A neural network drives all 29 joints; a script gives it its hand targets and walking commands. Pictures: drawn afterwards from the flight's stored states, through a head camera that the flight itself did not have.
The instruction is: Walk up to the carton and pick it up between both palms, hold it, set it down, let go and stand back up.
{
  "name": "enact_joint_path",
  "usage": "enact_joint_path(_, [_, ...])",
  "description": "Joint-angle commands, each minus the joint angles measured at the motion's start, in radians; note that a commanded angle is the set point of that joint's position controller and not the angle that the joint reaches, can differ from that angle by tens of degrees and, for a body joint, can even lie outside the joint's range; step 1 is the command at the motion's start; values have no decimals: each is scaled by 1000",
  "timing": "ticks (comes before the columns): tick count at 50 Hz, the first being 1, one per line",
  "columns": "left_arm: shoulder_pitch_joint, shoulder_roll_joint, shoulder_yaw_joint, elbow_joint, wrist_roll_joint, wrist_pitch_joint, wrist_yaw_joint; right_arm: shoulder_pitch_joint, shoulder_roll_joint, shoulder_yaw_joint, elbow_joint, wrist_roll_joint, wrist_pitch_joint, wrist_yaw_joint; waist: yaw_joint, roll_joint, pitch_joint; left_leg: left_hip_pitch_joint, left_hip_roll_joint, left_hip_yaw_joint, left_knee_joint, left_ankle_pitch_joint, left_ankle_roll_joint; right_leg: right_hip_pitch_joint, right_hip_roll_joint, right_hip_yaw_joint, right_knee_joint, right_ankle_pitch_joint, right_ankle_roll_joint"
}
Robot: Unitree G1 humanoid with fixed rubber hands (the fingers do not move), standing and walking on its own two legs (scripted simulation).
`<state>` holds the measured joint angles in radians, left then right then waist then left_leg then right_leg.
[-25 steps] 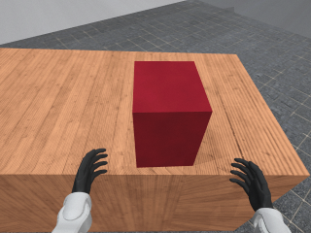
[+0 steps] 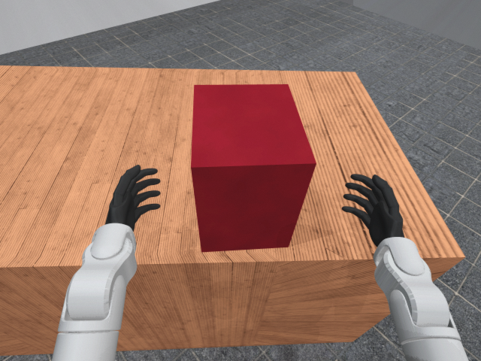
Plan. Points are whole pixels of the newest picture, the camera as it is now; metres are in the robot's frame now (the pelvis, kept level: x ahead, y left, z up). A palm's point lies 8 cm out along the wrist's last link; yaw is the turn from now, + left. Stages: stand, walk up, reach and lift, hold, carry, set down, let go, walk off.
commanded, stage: reach and lift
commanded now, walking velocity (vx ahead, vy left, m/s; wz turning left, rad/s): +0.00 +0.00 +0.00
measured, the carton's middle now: (243, 170) +0.45 +0.00 +0.05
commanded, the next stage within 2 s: none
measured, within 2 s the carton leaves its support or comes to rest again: neither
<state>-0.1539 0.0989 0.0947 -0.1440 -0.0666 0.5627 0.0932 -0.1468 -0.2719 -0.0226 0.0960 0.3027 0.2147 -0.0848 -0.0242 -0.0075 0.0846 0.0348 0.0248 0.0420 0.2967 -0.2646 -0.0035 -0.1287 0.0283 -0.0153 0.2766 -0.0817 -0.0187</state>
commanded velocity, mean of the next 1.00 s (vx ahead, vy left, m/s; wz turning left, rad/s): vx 0.00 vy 0.00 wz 0.00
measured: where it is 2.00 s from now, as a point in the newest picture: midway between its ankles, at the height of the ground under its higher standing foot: outside the picture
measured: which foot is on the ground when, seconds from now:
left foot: down 0.00-1.00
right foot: down 0.00-1.00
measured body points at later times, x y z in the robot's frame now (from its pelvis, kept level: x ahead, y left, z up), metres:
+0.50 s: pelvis +0.00 +0.00 +0.00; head +0.01 +0.00 +0.45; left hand +0.39 +0.18 +0.15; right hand +0.39 -0.22 +0.15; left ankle -0.06 +0.11 -0.75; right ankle +0.05 -0.11 -0.75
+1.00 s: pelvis +0.00 +0.00 +0.00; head +0.02 +0.00 +0.45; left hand +0.45 +0.18 +0.21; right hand +0.46 -0.20 +0.21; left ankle -0.06 +0.11 -0.75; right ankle +0.05 -0.11 -0.75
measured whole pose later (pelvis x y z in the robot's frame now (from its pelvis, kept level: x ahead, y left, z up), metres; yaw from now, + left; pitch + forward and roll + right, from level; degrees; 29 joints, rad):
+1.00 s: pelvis +0.00 +0.00 +0.00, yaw +3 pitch +6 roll -1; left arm -1.00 0.25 0.06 0.69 -0.17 0.52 0.13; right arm -1.01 -0.40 -0.02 0.90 0.35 0.31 -0.03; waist -0.02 0.01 -0.08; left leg -0.19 0.01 -0.01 0.36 -0.26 0.00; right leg -0.31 0.02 -0.04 0.28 -0.07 -0.02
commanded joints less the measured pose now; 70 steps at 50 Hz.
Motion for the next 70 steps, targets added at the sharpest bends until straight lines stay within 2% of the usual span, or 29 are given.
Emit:
enact_joint_path(1, [-288,67,33,-109,1,15,-6,-290,-113,-43,-108,5,6,-4,-10,-14,-273,-272,-24,-9,-70,196,-18,336,1,52,51,224,2])
enact_joint_path(10, [-474,96,64,-19,2,68,-8,-488,-148,-42,-7,20,56,-11,-25,-9,-349,-298,-28,-16,-56,221,-18,363,5,41,73,282,8])
enact_joint_path(18, [-639,132,77,97,1,76,-3,-671,-182,-39,116,37,79,-2,-28,-8,-410,-327,-31,-23,-50,224,-15,369,8,40,83,312,11])
enact_joint_path(27, [-837,182,68,270,-16,43,9,-877,-222,-36,293,53,86,22,-28,-3,-496,-351,-33,-31,-39,238,-12,361,8,43,88,340,13])
enact_joint_path(28, [-856,195,39,252,-46,42,18,-881,-226,-23,275,75,90,27,4,20,-542,-326,-34,-13,-35,262,-14,366,-2,33,84,322,13])
enact_joint_path(31, [-931,215,21,335,-75,37,30,-958,-247,-27,339,73,100,44,-3,3,-577,-303,-27,-24,-17,305,-18,296,4,24,82,308,7])
enact_joint_path(33, [-988,233,30,410,-81,26,29,-1006,-249,-36,402,60,103,45,-2,-22,-567,-348,-32,-20,-13,266,-9,309,-4,35,84,310,12])
enact_joint_path(35, [-994,226,21,441,-77,12,24,-1004,-242,-23,461,63,102,48,-9,-12,-574,-351,-30,-27,-8,302,-7,328,-8,39,91,355,11])
enact_joint_path(36, [-1056,238,26,493,-71,8,22,-1075,-262,-39,489,54,98,50,-9,-5,-563,-367,-29,-28,-8,260,-10,310,-9,39,85,316,9])
enact_joint_path(37, [-1040,239,27,554,-68,3,22,-1071,-252,-22,534,51,99,52,2,-19,-547,-376,-27,-27,-11,259,-10,306,-10,34,89,312,8])
enact_joint_path(38, [-1078,246,28,563,-73,-3,20,-1103,-261,-29,543,49,96,51,-5,-35,-555,-377,-29,-27,-12,248,-7,309,-13,39,83,305,11])
enact_joint_path(40, [-1133,259,15,585,-85,-26,23,-1160,-257,-24,554,50,87,50,0,-38,-599,-389,-32,-27,-16,252,1,323,-13,33,92,329,19])
enact_joint_path(41, [-1159,253,9,633,-90,-32,25,-1182,-260,-33,591,45,87,52,-10,-35,-581,-395,-30,-33,-12,251,-5,309,-7,35,91,311,13])
enact_joint_path(43, [-1205,264,1,672,-92,-51,30,-1225,-261,-25,623,42,80,58,-4,-34,-603,-391,-24,-31,-10,261,-11,308,-9,27,85,309,12])
enact_joint_path(44, [-1234,264,-5,681,-94,-59,34,-1247,-276,-38,642,42,76,59,-6,0,-625,-389,-29,-28,-7,269,-19,298,-7,24,89,314,8])
enact_joint_path(45, [-1267,257,-26,726,-112,-65,34,-1283,-271,-30,666,40,76,60,-12,1,-623,-394,-26,-36,4,292,-22,277,-6,24,91,319,5])
enact_joint_path(46, [-1280,258,-24,720,-106,-69,38,-1309,-293,-36,662,41,71,58,-10,4,-672,-377,-26,-31,9,303,-28,300,-6,19,90,344,5])
enact_joint_path(47, [-1271,256,-23,704,-111,-74,42,-1299,-286,-35,661,41,64,60,-2,10,-712,-348,-28,-31,22,367,-36,311,3,13,104,398,7])
enact_joint_path(50, [-1321,251,-34,756,-111,-68,35,-1343,-303,-33,750,43,62,60,-22,17,-687,-311,-19,-44,48,427,-61,267,12,5,94,409,3])
enact_joint_path(51, [-1320,255,-28,773,-107,-65,36,-1344,-306,-15,763,49,64,61,-16,13,-688,-305,-18,-40,48,429,-61,272,15,2,90,400,2])
enact_joint_path(52, [-1357,265,-7,815,-80,-67,28,-1345,-302,-15,919,42,69,56,-69,38,-609,-319,-23,-47,36,396,-66,258,17,25,63,415,-4])
enact_joint_path(53, [-1372,270,-5,806,-79,-77,26,-1377,-299,-20,898,45,58,55,-41,37,-624,-346,-28,-48,32,384,-66,277,12,22,65,413,-3])
enact_joint_path(54, [-1392,279,-21,813,-94,-86,29,-1396,-309,-26,864,52,51,50,-47,32,-642,-366,-26,-44,28,372,-65,284,8,26,71,417,0])
enact_joint_path(56, [-1451,298,-27,848,-111,-111,41,-1463,-292,-25,842,53,44,52,-28,26,-703,-392,-31,-38,29,350,-63,287,8,18,83,404,4])
enact_joint_path(59, [-1485,301,-28,952,-116,-135,50,-1497,-281,-9,900,48,50,62,-11,21,-707,-433,-24,-37,16,311,-57,284,3,20,84,362,-4])
enact_joint_path(65, [-1446,291,-33,1096,-103,-210,31,-1462,-242,20,968,43,33,51,-14,-15,-702,-498,-22,-34,-8,309,-45,355,-7,37,95,417,0])
enact_joint_path(70, [-1347,257,-9,1137,-50,-317,7,-1359,-186,21,959,19,-20,24,-14,-17,-667,-519,-26,-30,-28,319,-44,412,-10,41,107,464,1])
